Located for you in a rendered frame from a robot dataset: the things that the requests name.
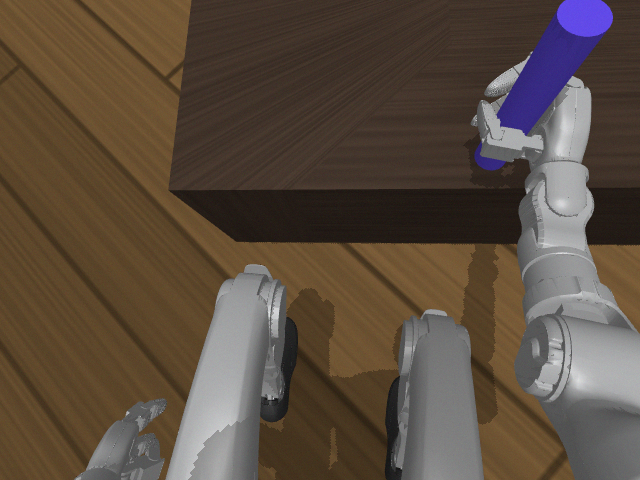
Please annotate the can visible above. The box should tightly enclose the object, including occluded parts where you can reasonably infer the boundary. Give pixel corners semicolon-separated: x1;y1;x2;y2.
474;0;613;170

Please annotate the left robot foot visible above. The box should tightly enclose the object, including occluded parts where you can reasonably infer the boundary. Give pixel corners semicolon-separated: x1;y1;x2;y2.
260;317;298;422

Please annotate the right robot foot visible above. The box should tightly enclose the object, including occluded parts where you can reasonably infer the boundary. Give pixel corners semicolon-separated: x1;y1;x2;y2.
385;376;402;480

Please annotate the right robot hand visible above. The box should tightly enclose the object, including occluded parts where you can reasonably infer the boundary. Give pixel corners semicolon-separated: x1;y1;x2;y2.
470;52;592;172

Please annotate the left robot hand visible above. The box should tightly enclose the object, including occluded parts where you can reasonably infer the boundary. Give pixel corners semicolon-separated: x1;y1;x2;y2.
86;398;167;480

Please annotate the right robot arm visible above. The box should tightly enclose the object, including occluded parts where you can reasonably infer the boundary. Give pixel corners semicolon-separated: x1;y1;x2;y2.
514;160;640;480

